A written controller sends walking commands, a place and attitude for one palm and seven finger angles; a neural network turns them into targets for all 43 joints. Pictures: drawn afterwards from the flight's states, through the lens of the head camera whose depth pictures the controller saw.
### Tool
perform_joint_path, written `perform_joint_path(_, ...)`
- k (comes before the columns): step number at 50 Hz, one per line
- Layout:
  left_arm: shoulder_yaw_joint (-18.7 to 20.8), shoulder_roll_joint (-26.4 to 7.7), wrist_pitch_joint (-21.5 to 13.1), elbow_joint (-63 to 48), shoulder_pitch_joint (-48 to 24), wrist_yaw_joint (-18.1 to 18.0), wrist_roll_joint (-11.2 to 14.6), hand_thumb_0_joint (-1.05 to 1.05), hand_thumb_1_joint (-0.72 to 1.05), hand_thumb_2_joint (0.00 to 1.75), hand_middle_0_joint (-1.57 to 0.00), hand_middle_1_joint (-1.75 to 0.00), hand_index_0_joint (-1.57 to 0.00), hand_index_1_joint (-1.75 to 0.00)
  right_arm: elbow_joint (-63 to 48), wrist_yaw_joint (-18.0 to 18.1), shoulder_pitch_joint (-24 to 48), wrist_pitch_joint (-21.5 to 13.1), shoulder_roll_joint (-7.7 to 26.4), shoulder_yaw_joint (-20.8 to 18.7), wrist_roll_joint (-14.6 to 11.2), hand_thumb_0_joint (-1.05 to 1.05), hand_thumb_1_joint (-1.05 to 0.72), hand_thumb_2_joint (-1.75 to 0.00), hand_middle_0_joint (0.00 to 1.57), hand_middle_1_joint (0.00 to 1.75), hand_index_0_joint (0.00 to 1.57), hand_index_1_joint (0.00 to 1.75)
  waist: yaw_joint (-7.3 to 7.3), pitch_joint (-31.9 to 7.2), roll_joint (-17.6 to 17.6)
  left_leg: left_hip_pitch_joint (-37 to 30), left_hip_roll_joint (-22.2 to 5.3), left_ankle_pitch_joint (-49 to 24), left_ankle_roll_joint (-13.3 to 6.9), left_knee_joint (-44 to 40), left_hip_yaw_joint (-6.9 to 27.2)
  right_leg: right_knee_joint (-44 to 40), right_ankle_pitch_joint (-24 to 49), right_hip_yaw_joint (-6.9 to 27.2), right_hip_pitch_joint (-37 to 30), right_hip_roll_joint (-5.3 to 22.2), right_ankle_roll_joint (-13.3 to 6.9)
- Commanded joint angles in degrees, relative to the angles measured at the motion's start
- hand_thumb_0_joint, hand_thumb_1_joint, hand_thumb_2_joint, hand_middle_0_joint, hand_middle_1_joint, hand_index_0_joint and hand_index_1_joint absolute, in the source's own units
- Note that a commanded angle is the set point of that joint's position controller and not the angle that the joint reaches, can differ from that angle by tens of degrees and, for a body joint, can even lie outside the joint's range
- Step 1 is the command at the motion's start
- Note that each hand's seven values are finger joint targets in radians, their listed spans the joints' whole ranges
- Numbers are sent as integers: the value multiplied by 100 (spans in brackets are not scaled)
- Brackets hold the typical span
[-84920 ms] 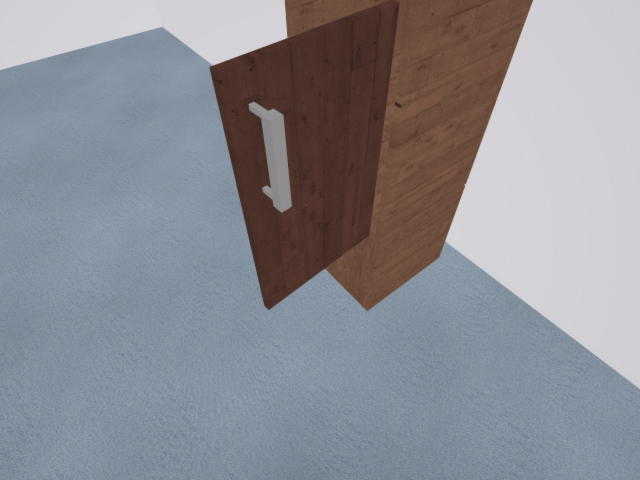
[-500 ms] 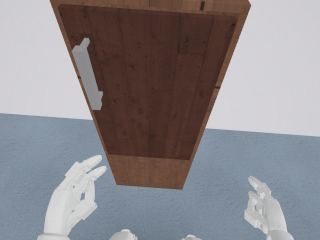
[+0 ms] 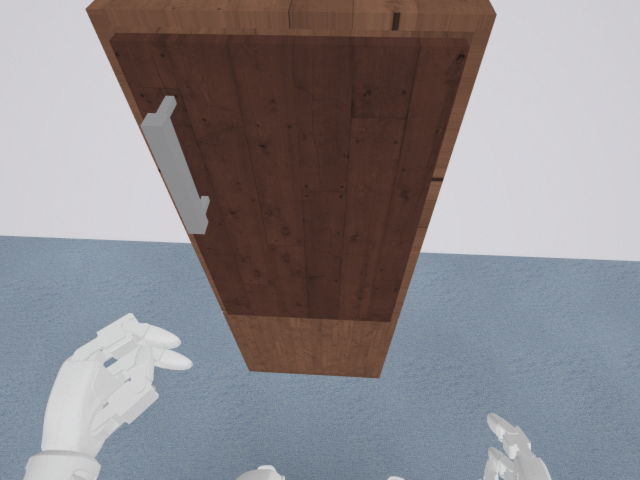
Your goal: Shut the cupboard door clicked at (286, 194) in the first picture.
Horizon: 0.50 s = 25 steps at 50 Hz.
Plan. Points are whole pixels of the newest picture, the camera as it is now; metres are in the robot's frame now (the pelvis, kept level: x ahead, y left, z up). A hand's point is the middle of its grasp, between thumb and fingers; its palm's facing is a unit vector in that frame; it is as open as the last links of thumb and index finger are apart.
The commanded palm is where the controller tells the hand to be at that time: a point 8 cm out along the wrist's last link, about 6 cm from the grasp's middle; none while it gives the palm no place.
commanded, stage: raise the hand and make a fist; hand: left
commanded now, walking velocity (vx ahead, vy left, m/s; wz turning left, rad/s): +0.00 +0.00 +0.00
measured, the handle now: (184, 170) +0.45 +0.20 +0.15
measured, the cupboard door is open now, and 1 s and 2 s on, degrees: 0 0 0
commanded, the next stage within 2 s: bring the fist close to the handle in 1.04 s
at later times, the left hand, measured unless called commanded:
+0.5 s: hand (114, 339) +0.23 +0.21 +0.13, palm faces +0.03 -1.00 -0.05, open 3.1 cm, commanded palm +0.20 +0.26 +0.14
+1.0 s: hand (116, 324) +0.24 +0.20 +0.15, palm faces +0.04 -1.00 -0.06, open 3.1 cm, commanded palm +0.21 +0.25 +0.15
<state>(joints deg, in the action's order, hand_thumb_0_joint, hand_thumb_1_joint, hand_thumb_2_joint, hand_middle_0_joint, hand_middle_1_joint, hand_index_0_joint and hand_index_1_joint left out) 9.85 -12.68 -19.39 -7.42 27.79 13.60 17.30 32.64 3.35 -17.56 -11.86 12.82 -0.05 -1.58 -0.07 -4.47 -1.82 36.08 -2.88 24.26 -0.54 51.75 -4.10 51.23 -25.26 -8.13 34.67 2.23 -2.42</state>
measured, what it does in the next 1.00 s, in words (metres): stands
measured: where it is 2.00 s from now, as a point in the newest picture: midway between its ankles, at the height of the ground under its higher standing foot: outside the picture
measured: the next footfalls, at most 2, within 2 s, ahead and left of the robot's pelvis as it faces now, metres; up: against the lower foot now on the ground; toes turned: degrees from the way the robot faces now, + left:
none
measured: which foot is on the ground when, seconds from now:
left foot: down 0.00-1.00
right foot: down 0.00-1.00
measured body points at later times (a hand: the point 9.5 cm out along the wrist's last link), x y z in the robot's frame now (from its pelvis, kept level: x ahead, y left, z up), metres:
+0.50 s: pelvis +0.01 +0.02 +0.02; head +0.02 +0.02 +0.47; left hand +0.22 +0.27 +0.13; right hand +0.21 -0.19 -0.04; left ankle +0.02 +0.11 -0.69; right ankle +0.01 -0.09 -0.69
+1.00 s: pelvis +0.01 +0.01 +0.04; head +0.00 +0.00 +0.49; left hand +0.23 +0.26 +0.15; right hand +0.19 -0.22 -0.03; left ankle +0.02 +0.11 -0.69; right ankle +0.01 -0.09 -0.69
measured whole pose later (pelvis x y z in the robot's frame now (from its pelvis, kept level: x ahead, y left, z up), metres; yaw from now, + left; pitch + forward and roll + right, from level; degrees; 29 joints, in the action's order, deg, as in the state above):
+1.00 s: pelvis +0.01 +0.01 +0.04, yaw +0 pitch +0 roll +0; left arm 11.3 -14.4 -3.7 -9.9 16.2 12.4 15.7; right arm 33.8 3.6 -14.4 -13.6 14.6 2.8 -2.3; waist -2.1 -0.9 -2.1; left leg 17.0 -1.4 17.9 -1.3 35.1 -4.7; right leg 34.1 -18.3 -7.8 15.5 1.9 -1.2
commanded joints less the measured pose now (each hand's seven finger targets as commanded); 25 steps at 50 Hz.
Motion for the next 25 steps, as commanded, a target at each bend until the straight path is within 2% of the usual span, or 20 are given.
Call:
perform_joint_path(1,198,-607,-526,-1240,-145,41,16,0,90,90,-101,-118,-101,-118,-1056,29,641,-491,751,-255,-52,0,-90,-90,20,30,20,30,-79,-841,174,-598,295,-1137,-76,-767,486,-1027,957,694,-665,-107,197)
perform_joint_path(2,167,-619,-507,-1271,-209,39,9,0,90,90,-102,-120,-102,-120,-1056,24,630,-517,756,-235,-55,0,-90,-90,20,30,20,30,-60,-794,72,-657,297,-1096,-74,-835,503,-1052,903,656,-649,-113,178)
perform_joint_path(4,322,-787,-440,-1323,-312,-21,-5,0,90,90,-106,-124,-106,-124,-1037,42,634,-531,788,-241,-65,0,-90,-90,20,30,20,30,-83,-797,188,-736,281,-1076,-85,-927,520,-1101,829,615,-733,-144,171)
perform_joint_path(8,316,-745,-294,-1625,-460,-132,3,0,90,90,-113,-132,-113,-132,-1075,35,646,-562,773,-192,-99,0,-90,-90,20,30,20,30,-114,-862,-94,-1067,266,-1182,-69,-1149,534,-1142,1039,470,-884,-190,136)
perform_joint_path(9,372,-815,-220,-1575,-481,-183,-37,0,90,90,-115,-134,-115,-134,-1058,38,629,-544,779,-185,-85,0,-90,-90,20,30,20,30,-112,-847,-8,-1111,244,-1257,-82,-1192,547,-1156,1144,440,-957,-207,139)
perform_joint_path(10,250,-687,-148,-1594,-537,-178,-24,0,90,90,-117,-136,-117,-136,-1069,30,644,-546,772,-158,-97,0,-90,-90,20,30,20,30,-75,-736,-143,-1175,250,-1273,-73,-1240,548,-1179,1228,413,-947,-207,139)
perform_joint_path(11,258,-703,-78,-1629,-632,-192,-26,0,90,90,-119,-138,-119,-138,-1067,25,647,-543,771,-140,-103,0,-90,-90,20,30,20,30,-82,-668,-210,-1220,236,-1293,-55,-1300,564,-1204,1267,383,-968,-221,132)
perform_joint_path(12,286,-733,7,-1617,-665,-194,-30,0,90,90,-121,-140,-121,-140,-1066,24,620,-536,782,-130,-97,0,-90,-90,20,30,20,30,-72,-702,-125,-1296,227,-1319,-53,-1347,582,-1227,1311,348,-1011,-232,133)
perform_joint_path(13,254,-711,91,-1607,-694,-184,-56,0,90,90,-123,-142,-123,-142,-1071,17,642,-533,786,-109,-103,0,-90,-90,20,30,20,30,-85,-620,-189,-1337,213,-1382,-36,-1409,602,-1242,1367,323,-1041,-248,118)
perform_joint_path(14,313,-795,193,-1521,-719,-184,-89,0,90,90,-124,-144,-124,-144,-1060,18,626,-506,802,-111,-94,0,-90,-90,20,30,20,30,-75,-627,-19,-1378,199,-1458,-59,-1434,609,-1287,1458,319,-1113,-248,129)
perform_joint_path(15,246,-712,284,-1585,-790,-155,-84,0,90,90,-126,-146,-126,-146,-1086,16,633,-502,791,-89,-107,0,-90,-90,20,30,20,30,-83,-670,-93,-1449,210,-1527,-49,-1480,602,-1305,1544,315,-1195,-247,130)
perform_joint_path(17,297,-754,470,-1608,-981,-102,-41,0,90,90,-130,-150,-130,-150,-1090,28,659,-491,793,-61,-113,0,-90,-90,20,30,20,30,-84,-629,-52,-1560,210,-1560,-41,-1556,596,-1409,1630,308,-1265,-255,141)
perform_joint_path(18,335,-787,561,-1581,-1052,-81,-40,0,90,90,-130,-150,-130,-150,-1089,29,659,-484,796,-38,-118,0,-90,-90,20,30,20,30,-91,-560,-104,-1598,201,-1600,-30,-1608,605,-1448,1666,290,-1292,-262,133)
perform_joint_path(19,433,-902,637,-1552,-1106,-85,-57,0,90,90,-130,-150,-130,-150,-1055,35,658,-464,818,-35,-108,0,-90,-90,20,30,20,30,-94,-615,-2,-1641,202,-1650,-44,-1618,599,-1485,1704,302,-1396,-264,137)
perform_joint_path(21,393,-834,768,-1657,-1316,-50,-26,0,90,90,-130,-150,-130,-150,-1080,35,720,-472,785,10,-118,0,-90,-90,20,30,20,30,-118,-565,-157,-1771,207,-1731,-25,-1718,605,-1553,1792,284,-1453,-262,128)
perform_joint_path(25,485,-889,969,-1613,-1605,-34,-2,0,90,90,-130,-150,-130,-150,-1020,51,770,-462,784,46,-118,0,-90,-90,20,30,20,30,-128,-531,-63,-1932,202,-1757,-29,-1868,613,-1734,1827,280,-1600,-266,132)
